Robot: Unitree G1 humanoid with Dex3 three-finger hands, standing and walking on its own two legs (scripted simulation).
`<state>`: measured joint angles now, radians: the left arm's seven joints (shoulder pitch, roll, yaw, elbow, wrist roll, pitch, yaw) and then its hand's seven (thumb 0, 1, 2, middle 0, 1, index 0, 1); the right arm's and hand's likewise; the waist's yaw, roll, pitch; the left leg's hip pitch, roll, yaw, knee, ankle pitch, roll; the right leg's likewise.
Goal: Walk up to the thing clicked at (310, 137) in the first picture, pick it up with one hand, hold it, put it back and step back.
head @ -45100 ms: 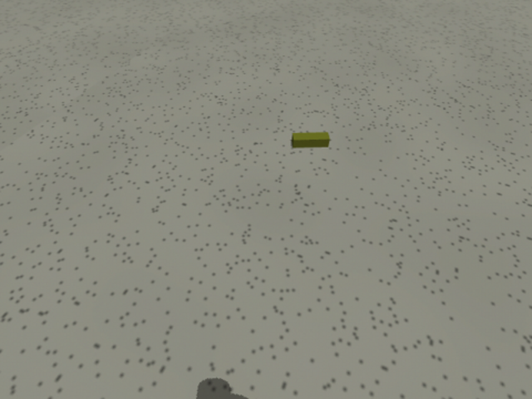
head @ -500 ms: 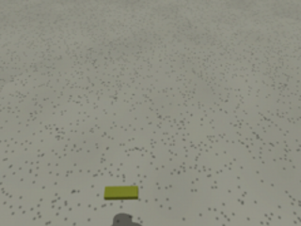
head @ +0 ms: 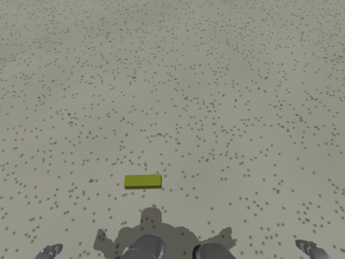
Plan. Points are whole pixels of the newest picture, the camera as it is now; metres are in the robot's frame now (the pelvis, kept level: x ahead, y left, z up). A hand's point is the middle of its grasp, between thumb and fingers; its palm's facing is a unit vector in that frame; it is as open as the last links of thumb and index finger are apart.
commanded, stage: step back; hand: left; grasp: from above
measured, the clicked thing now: (143, 181) +0.52 +0.20 -0.74
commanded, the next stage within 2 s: none
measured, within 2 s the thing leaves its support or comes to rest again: neither
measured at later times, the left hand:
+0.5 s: hand out of the picture -0.03 +0.31 -0.15, palm faces -0.03 -0.92 -0.39, open 7.4 cm
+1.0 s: hand out of the picture -0.11 +0.30 -0.15, palm faces -0.02 -0.93 -0.37, open 7.4 cm
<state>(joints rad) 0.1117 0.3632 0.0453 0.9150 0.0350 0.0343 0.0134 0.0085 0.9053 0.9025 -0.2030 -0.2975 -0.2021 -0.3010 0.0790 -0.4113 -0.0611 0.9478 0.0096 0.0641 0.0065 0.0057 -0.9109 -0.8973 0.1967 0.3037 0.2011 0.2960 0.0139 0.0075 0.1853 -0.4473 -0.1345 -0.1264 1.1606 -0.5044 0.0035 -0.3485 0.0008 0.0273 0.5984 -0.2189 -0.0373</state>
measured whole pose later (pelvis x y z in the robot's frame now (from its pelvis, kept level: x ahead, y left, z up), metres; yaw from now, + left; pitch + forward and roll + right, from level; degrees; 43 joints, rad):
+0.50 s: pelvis -0.12 +0.03 +0.00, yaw -2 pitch -1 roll -1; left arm 0.17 0.40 0.08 0.85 0.01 0.05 0.02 0.01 0.91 0.90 -0.20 -0.30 -0.20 -0.30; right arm 0.11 -0.37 -0.04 0.86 -0.02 0.02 -0.01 0.01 -0.90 -0.90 0.20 0.30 0.21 0.30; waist 0.02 -0.03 0.19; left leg -0.29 0.02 0.00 0.58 -0.27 0.02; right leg -0.34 0.08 0.13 0.94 -0.50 0.03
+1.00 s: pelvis -0.26 +0.04 -0.01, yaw -1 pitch -4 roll +1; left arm 0.09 0.40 0.07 0.76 0.02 0.06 0.02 0.01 0.91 0.90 -0.20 -0.30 -0.20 -0.30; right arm 0.16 -0.36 -0.04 0.90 -0.03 0.03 -0.01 0.01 -0.91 -0.90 0.20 0.30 0.20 0.30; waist 0.01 -0.07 0.22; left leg -0.24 -0.06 -0.01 0.65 -0.34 0.03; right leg -0.43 0.02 0.10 0.78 -0.39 -0.01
